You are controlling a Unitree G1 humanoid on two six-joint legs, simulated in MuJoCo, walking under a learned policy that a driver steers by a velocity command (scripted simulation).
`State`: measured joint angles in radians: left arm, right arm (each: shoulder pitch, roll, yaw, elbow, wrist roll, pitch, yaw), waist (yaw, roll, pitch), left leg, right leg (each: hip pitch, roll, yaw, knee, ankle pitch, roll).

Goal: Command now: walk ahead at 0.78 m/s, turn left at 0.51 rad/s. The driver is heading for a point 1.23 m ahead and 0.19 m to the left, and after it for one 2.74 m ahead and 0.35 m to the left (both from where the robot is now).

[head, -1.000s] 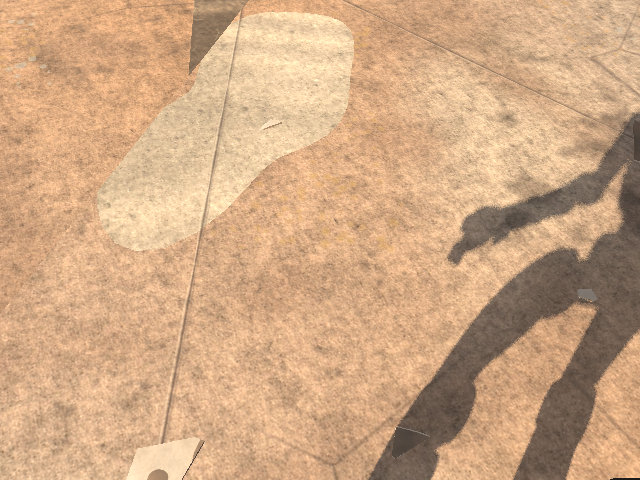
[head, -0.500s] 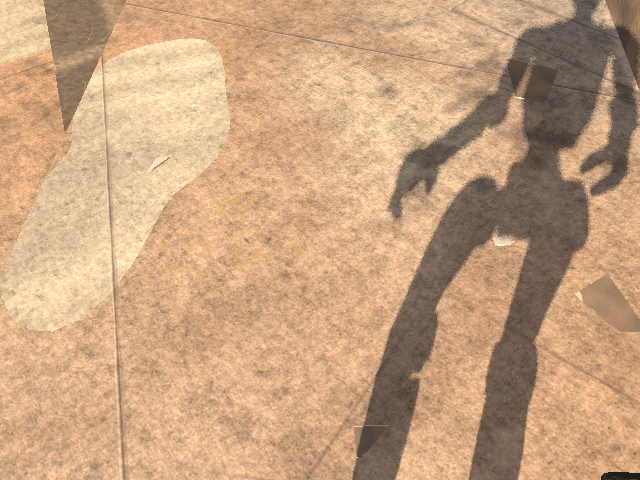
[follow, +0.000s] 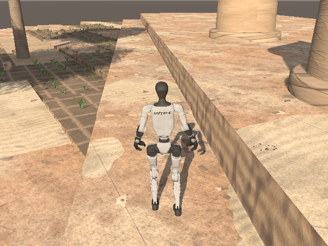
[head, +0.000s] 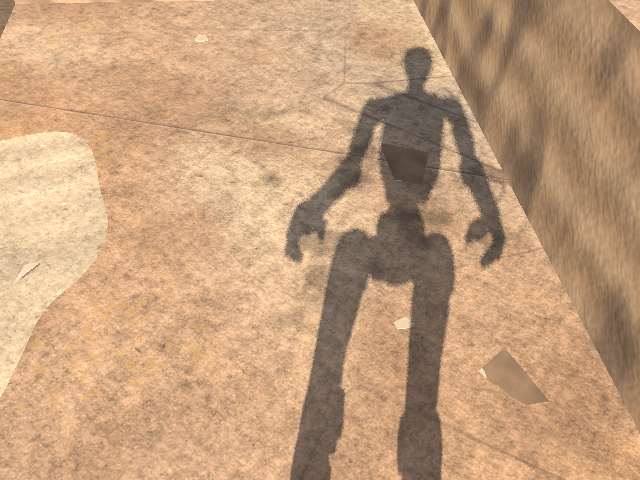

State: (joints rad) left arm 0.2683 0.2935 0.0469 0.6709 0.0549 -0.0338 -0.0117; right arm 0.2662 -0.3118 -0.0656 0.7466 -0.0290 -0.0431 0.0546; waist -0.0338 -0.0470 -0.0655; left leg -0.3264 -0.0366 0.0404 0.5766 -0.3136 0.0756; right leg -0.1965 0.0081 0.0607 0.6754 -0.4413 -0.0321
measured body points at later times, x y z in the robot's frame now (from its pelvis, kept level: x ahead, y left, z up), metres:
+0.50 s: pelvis +0.36 +0.06 +0.00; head +0.39 +0.07 +0.45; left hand +0.42 +0.37 -0.09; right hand +0.52 -0.20 -0.12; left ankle +0.17 +0.09 -0.62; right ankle +0.44 -0.04 -0.73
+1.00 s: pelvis +0.77 +0.25 +0.01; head +0.79 +0.26 +0.46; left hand +0.88 +0.56 -0.09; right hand +0.82 -0.03 -0.11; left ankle +0.66 +0.34 -0.73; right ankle +0.85 +0.15 -0.64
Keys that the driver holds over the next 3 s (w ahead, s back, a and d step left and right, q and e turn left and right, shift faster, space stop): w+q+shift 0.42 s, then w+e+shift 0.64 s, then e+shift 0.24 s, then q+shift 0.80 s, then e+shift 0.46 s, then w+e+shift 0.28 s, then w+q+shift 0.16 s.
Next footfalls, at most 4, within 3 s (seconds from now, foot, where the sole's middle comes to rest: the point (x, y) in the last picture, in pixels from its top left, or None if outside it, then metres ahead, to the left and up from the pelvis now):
0.38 right None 0.48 -0.03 -0.76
0.76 left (147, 412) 0.69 0.35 -0.76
1.18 right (213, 254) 1.16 0.25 -0.76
1.64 left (186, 190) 1.42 0.35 -0.76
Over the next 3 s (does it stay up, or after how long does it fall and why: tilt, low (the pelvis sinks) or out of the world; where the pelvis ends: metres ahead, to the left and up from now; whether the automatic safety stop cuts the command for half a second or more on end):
stays up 1.49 0.16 -0.02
